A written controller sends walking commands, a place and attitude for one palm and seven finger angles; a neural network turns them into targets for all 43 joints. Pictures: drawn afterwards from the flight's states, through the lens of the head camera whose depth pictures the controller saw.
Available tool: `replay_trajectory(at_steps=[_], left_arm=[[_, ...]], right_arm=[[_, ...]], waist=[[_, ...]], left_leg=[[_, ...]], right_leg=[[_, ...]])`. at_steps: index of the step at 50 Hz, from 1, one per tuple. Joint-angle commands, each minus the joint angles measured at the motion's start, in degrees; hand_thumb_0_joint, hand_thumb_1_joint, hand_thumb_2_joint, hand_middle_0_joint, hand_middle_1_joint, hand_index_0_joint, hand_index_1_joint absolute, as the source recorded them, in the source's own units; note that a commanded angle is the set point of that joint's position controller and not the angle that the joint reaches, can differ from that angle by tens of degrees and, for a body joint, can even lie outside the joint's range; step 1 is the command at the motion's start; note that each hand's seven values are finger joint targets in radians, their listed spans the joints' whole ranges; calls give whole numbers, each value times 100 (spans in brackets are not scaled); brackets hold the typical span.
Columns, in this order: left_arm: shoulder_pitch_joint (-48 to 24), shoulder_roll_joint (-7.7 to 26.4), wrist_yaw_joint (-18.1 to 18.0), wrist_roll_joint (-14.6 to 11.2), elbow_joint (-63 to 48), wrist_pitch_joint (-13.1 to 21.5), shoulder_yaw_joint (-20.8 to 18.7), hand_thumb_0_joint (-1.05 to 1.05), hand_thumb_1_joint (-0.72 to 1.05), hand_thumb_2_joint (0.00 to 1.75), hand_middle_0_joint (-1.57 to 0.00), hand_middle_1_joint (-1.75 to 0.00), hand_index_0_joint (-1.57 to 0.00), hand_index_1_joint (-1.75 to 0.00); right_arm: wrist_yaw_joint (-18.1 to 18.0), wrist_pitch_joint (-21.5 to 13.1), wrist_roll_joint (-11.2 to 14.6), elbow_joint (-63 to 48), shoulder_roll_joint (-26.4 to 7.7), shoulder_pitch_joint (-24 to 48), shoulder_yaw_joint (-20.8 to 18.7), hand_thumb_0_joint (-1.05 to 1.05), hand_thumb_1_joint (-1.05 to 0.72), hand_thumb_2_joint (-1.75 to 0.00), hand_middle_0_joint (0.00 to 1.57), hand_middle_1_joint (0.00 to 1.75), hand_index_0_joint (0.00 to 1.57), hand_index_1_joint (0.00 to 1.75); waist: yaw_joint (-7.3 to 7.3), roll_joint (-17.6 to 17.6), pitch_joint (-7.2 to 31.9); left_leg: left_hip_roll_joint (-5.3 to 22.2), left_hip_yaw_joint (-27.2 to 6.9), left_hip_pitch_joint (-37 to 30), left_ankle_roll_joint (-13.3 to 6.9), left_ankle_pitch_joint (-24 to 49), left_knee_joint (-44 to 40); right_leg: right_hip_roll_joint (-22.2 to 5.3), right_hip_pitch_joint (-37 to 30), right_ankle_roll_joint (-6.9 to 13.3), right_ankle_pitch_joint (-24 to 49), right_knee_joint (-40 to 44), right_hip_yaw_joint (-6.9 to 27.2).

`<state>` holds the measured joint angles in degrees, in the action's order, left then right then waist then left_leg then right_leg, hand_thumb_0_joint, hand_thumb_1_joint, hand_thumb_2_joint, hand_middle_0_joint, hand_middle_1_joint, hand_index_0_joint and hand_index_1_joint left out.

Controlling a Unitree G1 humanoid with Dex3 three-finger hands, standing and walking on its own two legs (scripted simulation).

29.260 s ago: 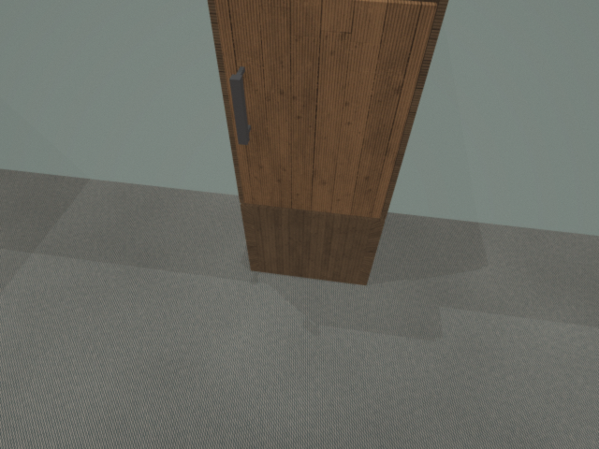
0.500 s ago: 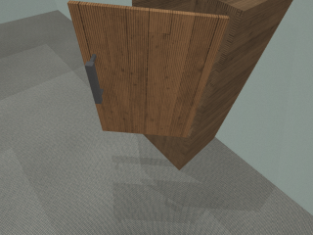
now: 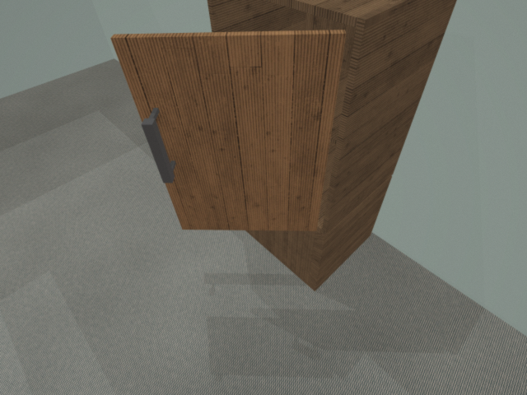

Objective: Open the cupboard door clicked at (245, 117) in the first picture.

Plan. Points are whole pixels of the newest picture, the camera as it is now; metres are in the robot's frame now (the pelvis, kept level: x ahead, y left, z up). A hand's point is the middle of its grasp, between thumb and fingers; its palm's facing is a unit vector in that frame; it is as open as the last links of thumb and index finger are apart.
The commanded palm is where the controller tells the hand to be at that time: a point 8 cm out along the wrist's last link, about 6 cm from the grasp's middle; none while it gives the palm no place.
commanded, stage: come to a stop and stand still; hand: left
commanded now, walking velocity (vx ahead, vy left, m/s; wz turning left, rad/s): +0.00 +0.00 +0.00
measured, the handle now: (162, 146) +0.62 +0.27 +0.02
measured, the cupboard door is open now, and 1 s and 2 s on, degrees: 44 44 44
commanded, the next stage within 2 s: look again from close up in 0.24 s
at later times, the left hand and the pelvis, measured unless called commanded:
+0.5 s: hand out of the picture +0.03 +0.17 -0.17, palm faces -0.02 -0.98 -0.22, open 7.4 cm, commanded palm none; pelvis +0.01 -0.01 +0.01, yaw +0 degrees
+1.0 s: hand out of the picture +0.06 +0.19 -0.16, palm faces -0.01 -0.97 -0.25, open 7.4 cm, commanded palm none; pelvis +0.03 -0.01 +0.01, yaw -1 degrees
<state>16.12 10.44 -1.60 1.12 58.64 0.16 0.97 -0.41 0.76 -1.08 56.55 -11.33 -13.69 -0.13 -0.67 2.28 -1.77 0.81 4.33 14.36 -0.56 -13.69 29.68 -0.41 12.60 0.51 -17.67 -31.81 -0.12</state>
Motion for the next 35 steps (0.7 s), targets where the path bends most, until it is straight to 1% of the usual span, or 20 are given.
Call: replay_trajectory(at_steps=[1,2,3,7,8,10,12,16,17,21,23,25,28,30,32,33,35], left_arm=[[5,859,-22,-30,-352,110,-140,0,90,90,-20,-30,-20,-30],[7,861,-19,-26,-350,118,-136,0,90,90,-20,-30,-20,-30],[21,846,-17,-35,-328,125,-148,0,90,90,-20,-30,-20,-30],[68,856,-7,-35,-234,135,-144,0,90,90,-20,-30,-20,-30],[87,857,-3,-41,-198,151,-154,0,90,90,-20,-30,-20,-30],[88,857,-1,-52,-142,158,-152,0,90,90,-20,-30,-20,-30],[86,861,-1,-47,-96,163,-154,0,90,90,-20,-30,-20,-30],[84,851,3,-57,9,167,-165,0,90,90,-20,-30,-20,-30],[88,856,0,-50,26,167,-162,0,90,90,-20,-30,-20,-30],[46,862,4,-52,99,166,-173,0,90,90,-20,-30,-20,-30],[8,878,1,-44,117,172,-173,0,90,90,-20,-30,-20,-30],[8,890,3,-46,126,173,-180,0,90,90,-20,-30,-20,-30],[-41,906,3,-40,140,170,-178,0,90,90,-20,-30,-20,-30],[-49,920,4,-41,142,166,-185,0,90,90,-20,-30,-20,-30],[-60,933,5,-28,141,172,-191,0,90,90,-20,-30,-20,-30],[-70,941,6,-27,140,177,-197,0,90,90,-20,-30,-20,-30],[-100,966,8,-32,127,179,-200,0,90,90,-20,-30,-20,-30]], right_arm=[[-5,-138,-10,-194,-588,-231,-114,0,-90,-90,20,30,20,30],[-11,-149,-8,-165,-561,-266,-109,0,-90,-90,20,30,20,30],[-17,-164,-7,-123,-577,-286,-98,0,-90,-90,20,30,20,30],[-29,-199,1,24,-555,-294,-84,0,-90,-90,20,30,20,30],[-34,-220,5,62,-592,-294,-83,0,-90,-90,20,30,20,30],[-45,-242,13,132,-599,-311,-71,0,-90,-90,20,30,20,30],[-55,-256,16,221,-590,-306,-70,0,-90,-90,20,30,20,30],[-77,-288,24,328,-633,-304,-71,0,-90,-90,20,30,20,30],[-82,-285,27,360,-614,-274,-71,0,-90,-90,20,30,20,30],[-95,-289,25,415,-641,-230,-78,0,-90,-90,20,30,20,30],[-102,-291,32,441,-658,-220,-82,0,-90,-90,20,30,20,30],[-102,-292,29,447,-674,-176,-87,0,-90,-90,20,30,20,30],[-108,-290,32,464,-712,-104,-94,0,-90,-90,20,30,20,30],[-106,-293,27,458,-728,-66,-99,0,-90,-90,20,30,20,30],[-108,-290,32,447,-717,-23,-105,0,-90,-90,20,30,20,30],[-105,-290,36,439,-756,-8,-110,0,-90,-90,20,30,20,30],[-105,-293,30,437,-785,43,-118,0,-90,-90,20,30,20,30]], waist=[[-33,-616,-339],[-42,-532,-312],[-30,-520,-246],[21,-410,-320],[36,-405,-203],[46,-397,-126],[71,-363,-141],[79,-178,26],[90,-179,-31],[91,-195,16],[76,-269,8],[88,-259,65],[77,-227,-3],[88,-204,72],[89,-288,27],[83,-353,68],[85,-343,94]], left_leg=[[334,-502,-140,-101,-511,-622],[349,-509,-175,-102,-435,-663],[364,-520,-171,-105,-396,-678],[418,-528,-109,-95,-280,-789],[418,-528,-144,-100,-137,-760],[450,-521,-181,-95,-16,-775],[485,-518,-205,-93,125,-798],[532,-535,-290,-96,348,-811],[551,-520,-302,-95,382,-810],[561,-496,-337,-84,464,-811],[570,-504,-359,-82,574,-797],[576,-481,-416,-77,606,-793],[597,-501,-459,-83,699,-801],[606,-497,-515,-85,724,-819],[620,-470,-548,-89,799,-808],[611,-462,-555,-79,800,-794],[609,-475,-590,-80,875,-797]], right_leg=[[-505,888,249,-1070,1271,832],[-487,844,253,-953,1263,806],[-484,779,254,-874,1249,813],[-470,642,247,-581,1249,765],[-486,534,248,-400,1226,773],[-493,433,249,-218,1203,760],[-482,340,242,10,1185,699],[-479,173,242,395,1091,677],[-466,172,242,489,1088,664],[-496,99,243,675,1085,664],[-495,60,236,881,1063,650],[-512,26,234,948,1071,654],[-490,70,226,1076,1050,657],[-502,35,218,1100,1046,654],[-502,28,218,1264,1055,657],[-515,4,209,1304,1055,656],[-523,-10,207,1384,1046,653]])
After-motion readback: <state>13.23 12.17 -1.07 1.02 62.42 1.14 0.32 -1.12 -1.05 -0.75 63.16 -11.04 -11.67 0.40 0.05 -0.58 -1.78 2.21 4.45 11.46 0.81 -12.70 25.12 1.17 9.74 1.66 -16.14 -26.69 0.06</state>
